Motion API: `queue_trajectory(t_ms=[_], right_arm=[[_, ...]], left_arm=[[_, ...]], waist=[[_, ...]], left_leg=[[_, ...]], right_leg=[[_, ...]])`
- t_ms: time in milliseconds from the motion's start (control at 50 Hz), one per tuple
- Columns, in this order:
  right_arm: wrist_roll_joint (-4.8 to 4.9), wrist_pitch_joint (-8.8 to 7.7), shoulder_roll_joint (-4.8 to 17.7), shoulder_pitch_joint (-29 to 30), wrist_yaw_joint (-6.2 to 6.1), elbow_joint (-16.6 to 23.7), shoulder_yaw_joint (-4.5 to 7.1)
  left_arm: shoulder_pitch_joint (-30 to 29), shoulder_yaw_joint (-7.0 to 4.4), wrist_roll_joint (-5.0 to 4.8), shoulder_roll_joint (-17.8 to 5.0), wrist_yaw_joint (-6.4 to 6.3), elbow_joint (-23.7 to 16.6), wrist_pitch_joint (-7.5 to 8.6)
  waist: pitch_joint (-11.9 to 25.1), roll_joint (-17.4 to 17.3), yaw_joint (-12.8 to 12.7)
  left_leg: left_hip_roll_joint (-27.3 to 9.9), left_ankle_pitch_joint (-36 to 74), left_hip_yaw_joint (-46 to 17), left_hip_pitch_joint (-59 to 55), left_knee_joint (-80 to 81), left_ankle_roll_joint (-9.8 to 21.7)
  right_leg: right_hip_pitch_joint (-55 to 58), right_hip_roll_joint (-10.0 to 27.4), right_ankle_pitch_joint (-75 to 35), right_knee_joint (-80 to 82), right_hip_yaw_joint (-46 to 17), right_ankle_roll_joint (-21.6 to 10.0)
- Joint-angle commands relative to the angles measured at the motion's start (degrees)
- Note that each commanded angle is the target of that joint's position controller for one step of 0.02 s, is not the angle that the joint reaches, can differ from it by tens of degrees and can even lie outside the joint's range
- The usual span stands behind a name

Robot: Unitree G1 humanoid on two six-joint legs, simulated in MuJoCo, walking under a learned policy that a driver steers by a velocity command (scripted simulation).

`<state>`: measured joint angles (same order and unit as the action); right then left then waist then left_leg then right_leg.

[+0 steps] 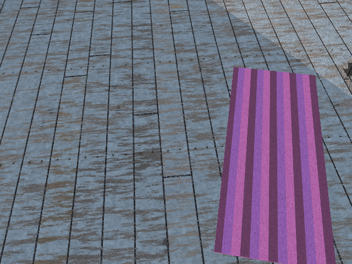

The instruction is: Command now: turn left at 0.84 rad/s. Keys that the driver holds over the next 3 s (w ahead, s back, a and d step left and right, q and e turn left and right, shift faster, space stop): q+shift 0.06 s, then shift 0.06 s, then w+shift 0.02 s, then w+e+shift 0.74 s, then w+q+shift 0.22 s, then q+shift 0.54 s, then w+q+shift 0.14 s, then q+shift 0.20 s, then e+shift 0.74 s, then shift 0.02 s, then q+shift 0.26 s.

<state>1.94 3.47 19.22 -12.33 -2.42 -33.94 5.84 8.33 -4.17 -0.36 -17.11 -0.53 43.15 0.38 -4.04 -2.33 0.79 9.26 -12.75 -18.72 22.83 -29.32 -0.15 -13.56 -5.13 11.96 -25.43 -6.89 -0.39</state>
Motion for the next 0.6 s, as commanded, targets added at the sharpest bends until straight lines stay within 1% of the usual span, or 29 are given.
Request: queue_trajectory(t_ms=[20,40,60,80,100,120,140,160,180,200,220,240,260,280,300,320,340,360,380,400,420,440,460,480,500,520,540,560,600], right_arm=[[-0.52,-1.64,9.6,-2.0,0.64,5.1,2.81],[-0.78,-1.46,11.4,-3.2,1.0,3.5,3.48],[-1.15,-0.89,9.8,-4.8,0.9,2.0,3.18],[-1.59,-0.61,7.9,-5.5,0.95,1.7,2.45],[-1.59,-0.48,6.4,-5.1,1.15,2.1,1.79],[-1.24,-0.6,5.8,-3.4,1.21,3.1,1.22],[-0.87,-0.91,5.2,-1.0,1.3,4.3,0.54],[-0.86,-1.44,4.3,1.7,1.41,5.4,-0.28],[-0.93,-2.07,3.4,3.2,1.53,5.9,-0.88],[-0.93,-2.81,2.7,3.8,1.75,5.9,-1.37],[-1.1,-3.68,3.0,5.0,2.12,6.2,-1.59],[-1.22,-4.73,2.7,6.7,2.33,6.5,-1.85],[-1.15,-5.8,2.3,7.8,2.46,6.5,-2.07],[-0.9,-6.71,2.3,7.7,2.65,6.1,-2.08],[-0.57,-7.46,2.7,7.2,2.88,5.6,-1.94],[-0.1,-8.1,3.2,5.8,3.03,5.1,-1.71],[0.4,-8.63,3.6,2.8,3.0,3.9,-1.37],[0.58,-8.84,4.2,-0.3,2.73,2.5,-0.88],[0.42,-8.88,5.2,-5.9,2.12,1.0,-0.23],[-0.33,-8.63,7.6,-16.0,1.33,-0.5,0.63],[-2.05,-8.1,13.3,-17.7,1.57,-0.6,1.97],[-2.61,-8.73,10.6,-15.8,2.0,-0.8,1.56],[-2.31,-9.27,6.5,-12.8,2.23,-0.6,0.26],[-2.29,-9.51,4.1,-10.6,2.41,-0.5,-0.56],[-2.19,-9.46,2.3,-8.6,2.64,-0.9,-1.11],[-2.17,-9.51,1.4,-7.4,2.65,-1.2,-1.37],[-2.24,-9.78,1.8,-7.3,2.56,-1.7,-1.2],[-2.45,-9.93,2.1,-6.8,2.43,-2.2,-1.06],[-3.02,-10.12,2.2,-5.7,2.13,-3.4,-1.03]], left_arm=[[-3.2,-2.54,3.69,-10.2,-0.36,-4.7,1.07],[-6.7,-1.64,2.85,-6.9,-1.14,-5.9,1.12],[-8.1,-1.04,1.81,-5.2,-1.77,-6.5,1.03],[-7.7,-0.68,0.93,-4.9,-2.15,-6.2,0.82],[-6.4,-0.3,0.77,-5.0,-2.37,-5.8,0.55],[-4.6,-0.25,0.85,-5.4,-2.36,-5.3,0.23],[-0.2,-0.52,0.87,-6.6,-2.22,-4.6,0.07],[4.5,-0.75,0.43,-7.6,-1.86,-3.4,0.17],[7.5,-0.79,-0.03,-8.2,-1.35,-2.3,0.52],[8.6,-0.62,-0.22,-8.4,-0.84,-1.7,1.03],[8.0,-0.54,-0.42,-8.8,-0.49,-1.8,1.47],[7.8,-0.58,-0.61,-9.3,-0.3,-1.9,1.84],[7.6,-0.71,-0.86,-10.0,-0.15,-2.0,2.1],[7.6,-0.89,-1.02,-10.9,0.04,-2.1,2.3],[8.3,-1.11,-1.23,-11.7,0.26,-1.9,2.43],[8.8,-1.22,-1.58,-12.1,0.5,-1.7,2.45],[8.2,-1.04,-1.99,-11.6,0.65,-1.8,2.33],[7.7,-0.57,-2.2,-10.0,0.75,-2.1,2.37],[6.2,0.26,-2.03,-6.9,0.94,-3.0,2.86],[3.3,1.9,-1.44,-1.4,1.33,-4.7,3.58],[3.7,2.59,-2.49,1.0,1.21,-8.6,5.12],[2.1,1.76,-3.85,-3.2,0.89,-9.3,5.37],[1.9,1.02,-3.84,-5.1,1.04,-8.8,4.94],[3.4,0.82,-3.01,-4.9,1.23,-7.7,4.28],[3.9,0.79,-2.48,-4.4,1.56,-7.3,3.61],[4.2,0.82,-2.24,-3.5,1.9,-7.1,2.97],[4.4,1.05,-2.17,-2.6,2.19,-7.1,2.56],[4.5,1.18,-2.19,-2.0,2.42,-7.2,2.24],[3.6,1.19,-2.4,-1.7,2.26,-7.7,1.72]], waist=[[5.6,14.3,1.6],[4.8,10.1,2.6],[4.8,7.9,2.8],[4.2,7.4,2.1],[3.4,7.2,1.5],[2.8,6.9,0.5],[3.9,7.3,-2.0],[4.3,8.3,-4.8],[4.1,9.5,-6.1],[3.2,10.4,-6.3],[1.6,10.7,-5.7],[0.5,10.6,-5.9],[-0.3,10.5,-5.8],[-0.8,10.9,-5.1],[-1.0,11.5,-4.5],[-1.1,11.8,-3.4],[-0.7,11.2,-1.1],[0.2,9.6,1.1],[3.2,8.4,4.3],[10.2,1.4,9.8],[12.5,-11.2,8.5],[9.4,-8.7,8.2],[4.5,-8.0,6.8],[3.3,-7.4,5.1],[0.9,-6.8,3.7],[-0.9,-5.5,2.6],[-1.5,-5.3,1.9],[-2.0,-4.2,1.1],[-4.0,-2.6,0.0]], left_leg=[[-4.2,-18.1,5.7,13.1,-23.9,-2.2],[-5.2,-13.9,7.3,11.5,-29.1,-2.8],[-5.3,-10.6,8.3,10.9,-33.7,-3.5],[-5.8,-8.6,8.9,12.2,-38.7,-4.1],[-6.3,-8.4,10.4,13.0,-42.2,-4.7],[-7.0,-8.1,12.3,14.0,-41.8,-5.3],[-8.5,-5.9,14.0,17.0,-39.0,-5.5],[-9.2,-5.7,13.8,19.2,-35.5,-5.4],[-9.1,-6.1,13.0,20.5,-32.3,-5.1],[-9.4,-6.4,12.9,20.5,-28.2,-4.5],[-10.8,-6.4,15.2,19.2,-23.1,-3.9],[-11.2,-6.3,16.9,16.1,-17.9,-3.5],[-10.6,-6.8,18.0,11.3,-12.6,-3.3],[-9.4,-7.7,18.9,5.7,-8.1,-3.1],[-8.2,-8.3,19.4,1.1,-4.4,-2.8],[-7.7,-7.7,19.4,-3.1,-0.4,-2.2],[-7.8,-2.3,19.3,-9.1,5.6,-1.1],[-8.2,2.6,19.8,-17.2,9.8,-0.1],[-10.9,3.0,17.9,-29.1,8.7,0.6],[-20.9,-5.1,7.1,-43.9,9.1,2.8],[-33.7,-19.9,-10.9,-46.7,12.9,9.4],[-35.2,-30.1,-16.0,-41.5,15.3,12.3],[-32.2,-28.1,-10.7,-39.1,16.1,10.7],[-29.8,-22.9,-4.6,-36.2,16.7,9.3],[-28.1,-16.7,0.5,-32.5,17.7,8.6],[-26.4,-11.2,5.6,-28.7,19.1,7.4],[-25.8,-7.2,8.9,-25.9,20.4,7.2],[-25.5,-3.8,12.0,-24.6,21.3,7.4],[-24.2,0.9,18.4,-21.6,23.2,7.0]], right_leg=[[5.8,26.4,-4.8,12.6,-22.1,-13.5],[3.5,23.1,-6.6,11.1,-15.1,-11.6],[3.1,19.5,-6.7,10.1,-9.8,-9.8],[3.3,18.4,-8.9,9.2,-7.8,-9.8],[3.1,17.9,-14.2,8.7,-5.5,-10.6],[3.9,17.4,-17.6,8.6,-3.7,-11.4],[8.1,17.7,-7.9,10.7,-4.1,-11.9],[11.8,18.1,4.6,12.5,-7.4,-12.5],[14.1,18.5,14.9,14.1,-10.8,-12.8],[14.7,19.0,19.7,15.6,-13.0,-12.9],[13.9,19.3,19.6,16.6,-13.4,-12.8],[11.8,19.0,17.6,17.3,-12.8,-12.6],[8.7,18.1,15.6,17.4,-11.8,-12.2],[5.2,17.2,14.1,17.1,-10.7,-12.0],[2.8,16.8,13.7,16.6,-10.8,-12.1],[1.0,16.8,14.1,15.7,-11.6,-12.3],[-1.6,16.3,14.3,14.0,-12.1,-11.6],[-6.0,15.0,13.6,11.4,-11.6,-10.3],[-13.7,12.4,13.2,5.6,-9.9,-7.9],[-24.3,6.8,15.6,-12.7,-4.1,-4.2],[-38.0,4.9,17.9,-27.8,1.9,-2.1],[-43.4,9.3,15.8,-38.7,-0.2,-1.7],[-46.6,10.3,11.2,-43.3,-0.6,-1.8],[-46.2,11.4,7.3,-45.9,0.2,-1.4],[-45.7,12.4,4.6,-46.4,0.2,-1.0],[-44.0,13.2,2.0,-46.6,0.1,-0.8],[-42.5,13.4,-0.6,-47.7,0.8,-0.3],[-42.3,13.5,-2.7,-48.2,0.9,0.3],[-41.9,13.1,-7.0,-46.7,0.6,1.1]])
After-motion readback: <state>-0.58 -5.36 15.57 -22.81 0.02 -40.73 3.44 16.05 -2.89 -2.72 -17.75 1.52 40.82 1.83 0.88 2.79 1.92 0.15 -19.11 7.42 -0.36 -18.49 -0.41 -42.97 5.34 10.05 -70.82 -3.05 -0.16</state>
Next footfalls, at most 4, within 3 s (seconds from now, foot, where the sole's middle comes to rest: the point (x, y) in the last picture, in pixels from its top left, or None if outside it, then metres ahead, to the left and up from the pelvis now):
0.40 left None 0.08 0.18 -0.77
0.84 right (218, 252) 0.48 -0.11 -0.77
1.30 left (213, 147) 0.95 -0.13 -0.77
1.80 right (251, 130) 1.04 -0.32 -0.77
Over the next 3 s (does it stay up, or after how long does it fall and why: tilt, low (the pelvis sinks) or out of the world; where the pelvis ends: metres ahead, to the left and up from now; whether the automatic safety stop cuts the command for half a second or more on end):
stays up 1.11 -0.22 0.00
